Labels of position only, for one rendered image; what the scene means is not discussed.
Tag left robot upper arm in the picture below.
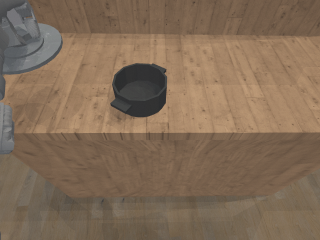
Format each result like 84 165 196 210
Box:
0 102 15 240

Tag table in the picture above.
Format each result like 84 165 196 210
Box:
0 0 320 198

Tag knob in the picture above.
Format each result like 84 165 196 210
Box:
15 26 32 42

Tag pot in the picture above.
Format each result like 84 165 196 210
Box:
110 63 167 118

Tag left robot hand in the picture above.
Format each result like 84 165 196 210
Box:
1 0 41 48

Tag left robot forearm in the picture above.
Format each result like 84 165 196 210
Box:
0 0 10 101

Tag lid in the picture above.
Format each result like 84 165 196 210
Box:
2 23 63 75

